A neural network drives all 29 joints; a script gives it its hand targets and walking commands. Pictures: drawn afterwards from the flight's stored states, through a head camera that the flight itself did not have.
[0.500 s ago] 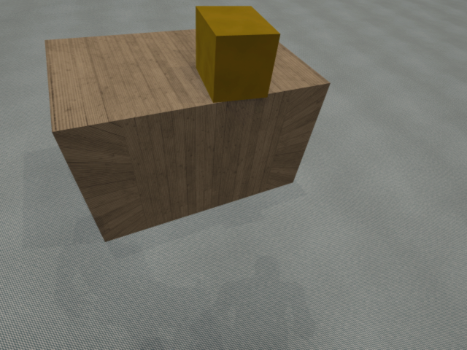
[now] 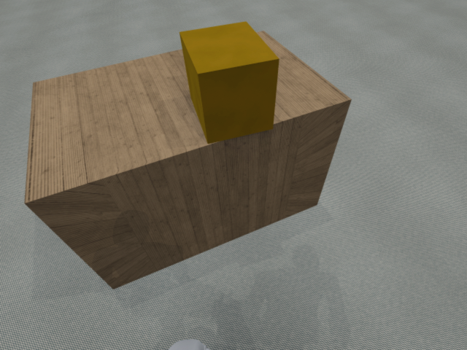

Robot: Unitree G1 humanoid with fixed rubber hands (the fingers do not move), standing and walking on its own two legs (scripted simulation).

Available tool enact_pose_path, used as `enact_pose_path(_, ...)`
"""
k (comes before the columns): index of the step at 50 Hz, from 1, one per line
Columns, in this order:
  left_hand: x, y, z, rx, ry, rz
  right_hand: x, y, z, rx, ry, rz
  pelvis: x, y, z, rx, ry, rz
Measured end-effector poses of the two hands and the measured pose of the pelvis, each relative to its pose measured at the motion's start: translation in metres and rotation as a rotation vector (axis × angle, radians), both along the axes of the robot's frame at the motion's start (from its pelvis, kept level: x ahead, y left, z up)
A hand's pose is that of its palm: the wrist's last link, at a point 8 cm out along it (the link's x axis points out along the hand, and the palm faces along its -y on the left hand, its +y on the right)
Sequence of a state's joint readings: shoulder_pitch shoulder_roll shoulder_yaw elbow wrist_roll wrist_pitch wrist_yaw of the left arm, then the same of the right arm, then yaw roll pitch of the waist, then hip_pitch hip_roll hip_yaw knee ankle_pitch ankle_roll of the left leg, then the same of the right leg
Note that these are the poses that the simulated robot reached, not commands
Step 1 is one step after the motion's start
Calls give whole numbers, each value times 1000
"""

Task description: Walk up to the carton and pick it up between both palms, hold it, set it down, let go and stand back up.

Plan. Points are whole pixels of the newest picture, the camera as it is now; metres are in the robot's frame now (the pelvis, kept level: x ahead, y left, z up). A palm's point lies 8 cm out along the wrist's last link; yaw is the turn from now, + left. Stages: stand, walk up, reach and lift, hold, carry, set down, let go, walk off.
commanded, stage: walk up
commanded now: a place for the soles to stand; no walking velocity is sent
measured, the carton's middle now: (227, 81) +0.86 +0.03 +0.01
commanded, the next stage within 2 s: none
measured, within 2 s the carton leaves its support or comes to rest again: neither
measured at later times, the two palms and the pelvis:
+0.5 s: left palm (113, 287) +0.27 +0.26 -0.11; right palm (360, 298) +0.25 -0.24 -0.12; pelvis +0.20 +0.01 +0.00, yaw +2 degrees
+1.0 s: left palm (138, 255) +0.35 +0.23 -0.13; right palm (322, 198) +0.50 -0.22 -0.13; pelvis +0.37 +0.00 -0.01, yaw +4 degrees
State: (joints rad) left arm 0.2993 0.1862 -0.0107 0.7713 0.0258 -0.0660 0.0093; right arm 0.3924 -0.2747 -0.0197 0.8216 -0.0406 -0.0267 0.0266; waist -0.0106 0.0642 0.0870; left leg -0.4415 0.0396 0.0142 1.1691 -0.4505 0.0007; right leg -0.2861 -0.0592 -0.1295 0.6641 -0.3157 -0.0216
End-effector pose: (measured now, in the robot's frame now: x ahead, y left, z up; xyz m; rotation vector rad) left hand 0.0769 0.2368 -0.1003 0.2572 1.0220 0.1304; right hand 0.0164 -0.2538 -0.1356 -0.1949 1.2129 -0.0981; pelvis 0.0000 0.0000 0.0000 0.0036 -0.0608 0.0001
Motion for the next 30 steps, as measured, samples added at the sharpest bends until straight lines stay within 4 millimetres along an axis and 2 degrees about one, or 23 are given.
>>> enact_pose_path(4,-21,17,1,14,105,85,87,5,17,-8,-104,83,34,4,8,-5,10,27)
enact_pose_path(7,-28,30,-5,14,177,133,147,18,27,-5,-172,131,62,9,8,-11,15,49)
enact_pose_path(11,-19,46,-27,-3,250,164,216,41,28,-18,-257,176,103,23,-6,-11,18,71)
enact_pose_path(13,-7,52,-42,-13,280,155,239,48,22,-33,-287,164,120,29,-17,7,19,77)
enact_pose_path(15,14,53,-49,-25,292,140,248,51,20,-36,-288,124,134,30,-20,28,19,75)
enact_pose_path(17,45,50,-49,-31,267,114,248,48,22,-45,-265,88,148,28,-17,39,21,71)
enact_pose_path(24,177,29,-17,-31,75,-3,230,17,23,-65,-138,-1,196,13,-1,54,15,38)
enact_pose_path(27,222,15,-6,-21,7,-27,232,-1,12,-56,-80,-20,221,2,-2,50,5,33)
enact_pose_path(30,252,5,-8,10,-45,-10,247,-19,-9,-41,-25,-7,249,-15,-15,34,-4,39)
